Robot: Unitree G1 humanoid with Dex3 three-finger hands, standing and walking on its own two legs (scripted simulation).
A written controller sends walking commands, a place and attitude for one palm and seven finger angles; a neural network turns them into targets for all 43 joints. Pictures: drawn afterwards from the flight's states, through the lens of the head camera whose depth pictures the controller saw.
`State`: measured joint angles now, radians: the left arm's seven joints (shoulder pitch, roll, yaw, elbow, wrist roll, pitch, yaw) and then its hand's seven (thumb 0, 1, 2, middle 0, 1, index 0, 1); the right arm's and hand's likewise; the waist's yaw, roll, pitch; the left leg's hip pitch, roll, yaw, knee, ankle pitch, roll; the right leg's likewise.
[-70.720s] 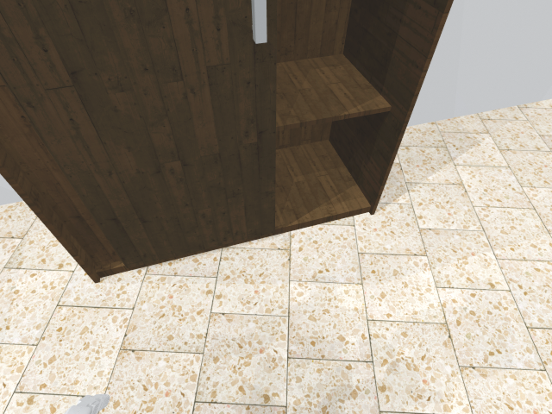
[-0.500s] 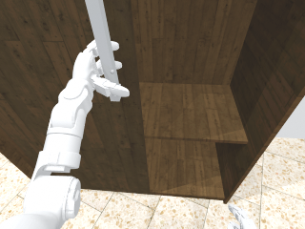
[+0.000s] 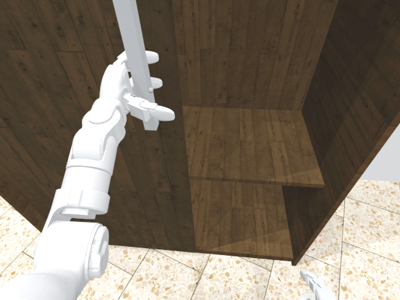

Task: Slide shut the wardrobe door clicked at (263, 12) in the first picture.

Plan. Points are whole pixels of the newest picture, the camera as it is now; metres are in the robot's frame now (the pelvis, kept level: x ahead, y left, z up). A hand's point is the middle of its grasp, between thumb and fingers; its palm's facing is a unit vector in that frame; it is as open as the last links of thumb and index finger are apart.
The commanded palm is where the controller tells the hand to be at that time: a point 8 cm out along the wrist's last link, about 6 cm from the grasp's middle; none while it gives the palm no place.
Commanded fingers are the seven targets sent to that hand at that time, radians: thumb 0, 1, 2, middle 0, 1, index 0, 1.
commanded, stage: grip the handle and tug to test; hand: left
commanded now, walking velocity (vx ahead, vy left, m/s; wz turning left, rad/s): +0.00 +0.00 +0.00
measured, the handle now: (142, 62) +0.47 +0.13 +0.27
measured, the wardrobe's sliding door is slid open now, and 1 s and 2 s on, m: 0.47 0.47 0.47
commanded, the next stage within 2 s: tug the door sideways, standing still in 1.32 s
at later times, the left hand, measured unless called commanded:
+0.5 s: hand (151, 90) +0.43 +0.11 +0.23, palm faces -0.04 -1.00 -0.02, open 6.8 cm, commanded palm +0.41 +0.17 +0.24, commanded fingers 0.00 0.90 0.90 -0.45 -1.40 -0.45 -1.40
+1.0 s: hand (151, 90) +0.43 +0.11 +0.23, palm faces -0.03 -1.00 -0.01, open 5.8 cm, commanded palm +0.40 +0.17 +0.24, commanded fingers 0.00 0.90 0.90 -0.45 -1.40 -0.45 -1.40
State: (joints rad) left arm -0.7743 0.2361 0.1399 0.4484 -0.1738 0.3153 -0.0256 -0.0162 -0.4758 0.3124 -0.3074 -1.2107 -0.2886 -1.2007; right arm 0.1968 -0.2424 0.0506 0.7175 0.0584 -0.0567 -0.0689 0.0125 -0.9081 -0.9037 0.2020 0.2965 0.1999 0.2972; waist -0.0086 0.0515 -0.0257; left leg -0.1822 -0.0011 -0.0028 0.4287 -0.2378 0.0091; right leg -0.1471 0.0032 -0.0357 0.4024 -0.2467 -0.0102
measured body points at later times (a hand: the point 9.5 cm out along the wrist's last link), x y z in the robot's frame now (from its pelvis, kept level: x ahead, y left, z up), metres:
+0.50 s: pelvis +0.00 +0.00 +0.00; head +0.00 -0.02 +0.45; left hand +0.43 +0.17 +0.24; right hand +0.15 -0.24 -0.11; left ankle -0.01 +0.11 -0.74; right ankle -0.02 -0.11 -0.74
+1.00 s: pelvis +0.01 +0.00 +0.00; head +0.00 -0.02 +0.45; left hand +0.42 +0.17 +0.24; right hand +0.15 -0.24 -0.10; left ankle -0.01 +0.11 -0.74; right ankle -0.02 -0.11 -0.74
